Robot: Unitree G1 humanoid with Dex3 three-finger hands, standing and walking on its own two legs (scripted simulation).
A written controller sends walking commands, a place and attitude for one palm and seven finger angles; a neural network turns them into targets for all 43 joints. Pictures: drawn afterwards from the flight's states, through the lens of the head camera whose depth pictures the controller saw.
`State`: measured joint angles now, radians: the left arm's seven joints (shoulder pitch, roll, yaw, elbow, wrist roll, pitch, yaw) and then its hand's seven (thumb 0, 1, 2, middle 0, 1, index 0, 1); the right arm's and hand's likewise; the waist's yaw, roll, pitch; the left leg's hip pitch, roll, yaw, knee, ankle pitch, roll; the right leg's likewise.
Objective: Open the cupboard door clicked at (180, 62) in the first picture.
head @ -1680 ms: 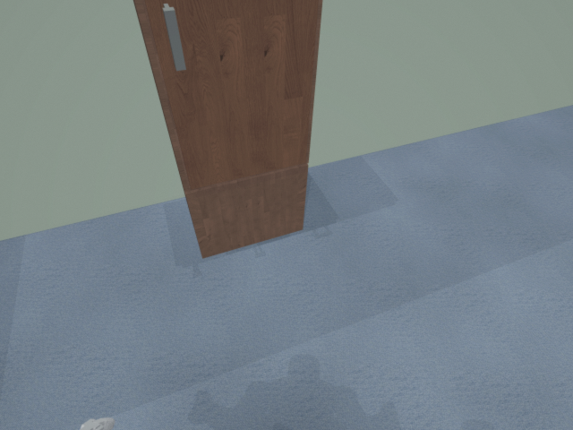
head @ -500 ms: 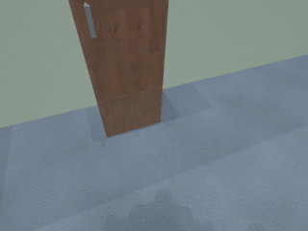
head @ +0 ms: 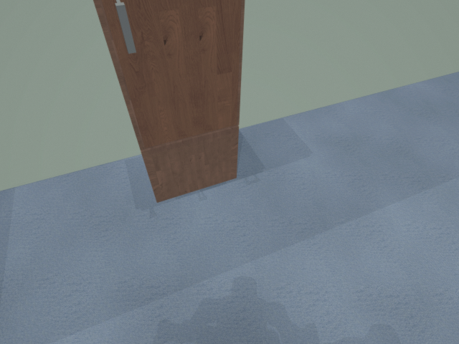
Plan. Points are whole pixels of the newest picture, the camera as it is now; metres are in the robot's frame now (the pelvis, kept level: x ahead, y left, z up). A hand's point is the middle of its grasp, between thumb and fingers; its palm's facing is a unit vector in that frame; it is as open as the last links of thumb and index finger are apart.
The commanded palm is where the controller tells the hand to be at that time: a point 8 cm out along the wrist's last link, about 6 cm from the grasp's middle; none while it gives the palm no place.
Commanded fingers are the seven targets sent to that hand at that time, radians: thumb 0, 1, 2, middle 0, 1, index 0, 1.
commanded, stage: walk to a spot facing it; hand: left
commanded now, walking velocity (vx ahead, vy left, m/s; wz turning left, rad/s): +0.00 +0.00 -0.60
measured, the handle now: (125, 26) +0.90 +0.38 +0.15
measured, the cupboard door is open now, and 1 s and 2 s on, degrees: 0 0 0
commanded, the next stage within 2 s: turn to face it in 1.64 s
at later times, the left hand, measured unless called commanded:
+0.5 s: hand out of the picture +0.05 +0.14 -0.15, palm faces -0.17 -0.95 -0.25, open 7.4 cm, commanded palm none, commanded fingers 0.00 0.90 0.90 -0.20 -0.30 -0.20 -0.30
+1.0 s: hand (161, 300) +0.25 +0.18 -0.20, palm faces -0.39 -0.90 -0.19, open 7.4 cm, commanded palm none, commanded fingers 0.00 0.90 0.90 -0.20 -0.30 -0.20 -0.30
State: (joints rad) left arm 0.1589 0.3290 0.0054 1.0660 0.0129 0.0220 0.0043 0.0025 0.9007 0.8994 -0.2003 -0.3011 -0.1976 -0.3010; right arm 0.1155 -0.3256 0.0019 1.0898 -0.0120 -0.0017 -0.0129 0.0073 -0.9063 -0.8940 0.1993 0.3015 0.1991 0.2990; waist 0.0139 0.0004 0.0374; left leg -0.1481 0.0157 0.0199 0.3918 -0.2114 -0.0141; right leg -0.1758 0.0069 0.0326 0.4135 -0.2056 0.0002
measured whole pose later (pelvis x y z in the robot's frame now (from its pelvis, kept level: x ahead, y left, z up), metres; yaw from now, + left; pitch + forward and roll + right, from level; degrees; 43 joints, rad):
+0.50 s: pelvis +0.00 -0.05 +0.00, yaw -15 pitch +1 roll +3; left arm 0.36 0.17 0.04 0.97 0.02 -0.01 -0.01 0.00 0.90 0.90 -0.20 -0.30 -0.20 -0.30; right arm 0.17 -0.25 -0.06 0.97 -0.03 0.03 0.01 0.01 -0.91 -0.89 0.20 0.30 0.20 0.30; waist 0.04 0.01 0.03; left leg -0.51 0.07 0.02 1.10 -0.28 -0.06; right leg -0.22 0.07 0.07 0.42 -0.22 -0.10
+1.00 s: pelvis +0.19 -0.02 -0.02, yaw -32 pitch +0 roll -1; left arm 0.42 0.23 0.09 1.02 0.02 0.00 0.00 0.00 0.90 0.90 -0.20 -0.30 -0.20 -0.30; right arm 0.11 -0.16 -0.01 0.86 -0.02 -0.06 0.00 0.01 -0.91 -0.89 0.20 0.30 0.20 0.30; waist 0.06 -0.07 0.02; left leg -0.35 0.03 0.10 0.64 -0.28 0.03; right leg -0.25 0.09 0.17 0.98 -0.50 -0.02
